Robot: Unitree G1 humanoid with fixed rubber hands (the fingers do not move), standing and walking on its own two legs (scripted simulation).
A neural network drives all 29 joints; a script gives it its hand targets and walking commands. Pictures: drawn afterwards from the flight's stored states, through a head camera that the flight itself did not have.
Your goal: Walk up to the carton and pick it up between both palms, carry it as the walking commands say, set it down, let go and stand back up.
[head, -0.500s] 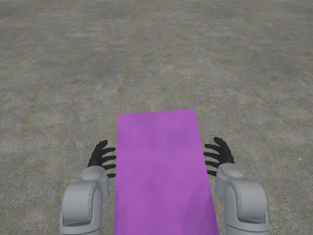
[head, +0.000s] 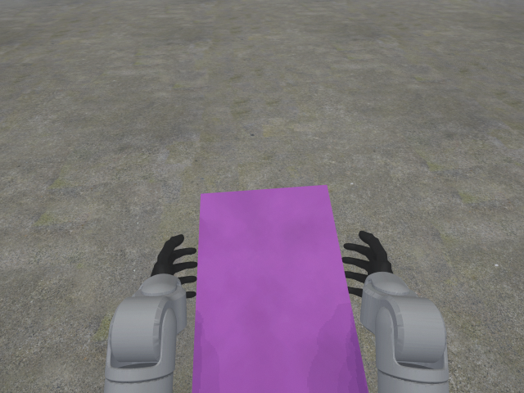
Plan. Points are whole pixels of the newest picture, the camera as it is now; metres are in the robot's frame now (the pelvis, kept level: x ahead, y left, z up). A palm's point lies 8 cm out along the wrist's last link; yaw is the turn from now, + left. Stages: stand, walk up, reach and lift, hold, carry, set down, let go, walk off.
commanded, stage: carry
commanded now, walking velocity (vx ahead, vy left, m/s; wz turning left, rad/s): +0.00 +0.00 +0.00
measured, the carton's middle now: (271, 292) +0.31 -0.01 +0.02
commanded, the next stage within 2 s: hold in 1.34 s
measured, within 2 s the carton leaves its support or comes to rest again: neither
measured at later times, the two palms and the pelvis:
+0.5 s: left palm (146, 277) +0.28 +0.17 +0.10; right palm (351, 271) +0.29 -0.12 +0.11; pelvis +0.02 +0.03 +0.00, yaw +0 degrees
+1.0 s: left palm (129, 276) +0.29 +0.19 +0.10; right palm (331, 269) +0.29 -0.09 +0.10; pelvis +0.03 +0.05 -0.01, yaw +0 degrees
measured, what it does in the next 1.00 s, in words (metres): shifts its weight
